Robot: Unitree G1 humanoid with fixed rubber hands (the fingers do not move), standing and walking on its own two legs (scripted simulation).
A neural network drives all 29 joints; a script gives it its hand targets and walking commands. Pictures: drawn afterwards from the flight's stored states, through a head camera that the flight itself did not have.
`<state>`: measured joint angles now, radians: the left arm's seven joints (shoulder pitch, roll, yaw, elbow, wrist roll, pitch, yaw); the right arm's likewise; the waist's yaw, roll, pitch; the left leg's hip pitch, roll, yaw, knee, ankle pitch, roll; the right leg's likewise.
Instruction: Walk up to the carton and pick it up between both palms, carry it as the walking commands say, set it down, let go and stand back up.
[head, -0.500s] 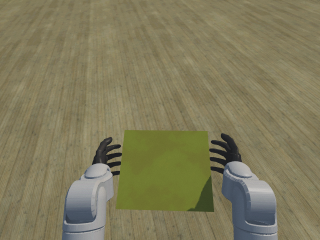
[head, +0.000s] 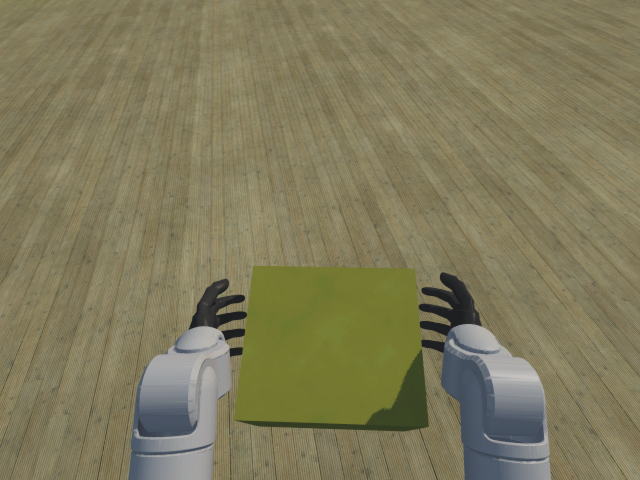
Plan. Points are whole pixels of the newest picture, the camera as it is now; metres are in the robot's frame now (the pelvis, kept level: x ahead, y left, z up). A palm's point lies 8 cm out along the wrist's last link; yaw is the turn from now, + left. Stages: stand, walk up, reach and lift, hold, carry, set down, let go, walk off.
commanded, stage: carry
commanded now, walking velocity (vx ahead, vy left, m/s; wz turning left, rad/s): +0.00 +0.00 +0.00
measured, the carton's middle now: (332, 352) +0.30 -0.01 +0.00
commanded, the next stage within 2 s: none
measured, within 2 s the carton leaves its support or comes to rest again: neither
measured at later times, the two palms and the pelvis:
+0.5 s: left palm (204, 331) +0.28 +0.14 +0.09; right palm (452, 322) +0.28 -0.15 +0.09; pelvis +0.02 +0.00 +0.00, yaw +0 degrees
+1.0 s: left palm (206, 327) +0.29 +0.14 +0.09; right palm (450, 317) +0.29 -0.15 +0.09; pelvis +0.03 +0.00 +0.00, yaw +0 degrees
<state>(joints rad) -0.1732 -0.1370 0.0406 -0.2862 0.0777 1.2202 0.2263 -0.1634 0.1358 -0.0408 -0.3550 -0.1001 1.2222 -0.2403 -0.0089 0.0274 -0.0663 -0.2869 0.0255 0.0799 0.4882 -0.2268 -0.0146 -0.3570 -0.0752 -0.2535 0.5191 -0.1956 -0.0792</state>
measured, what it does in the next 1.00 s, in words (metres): stands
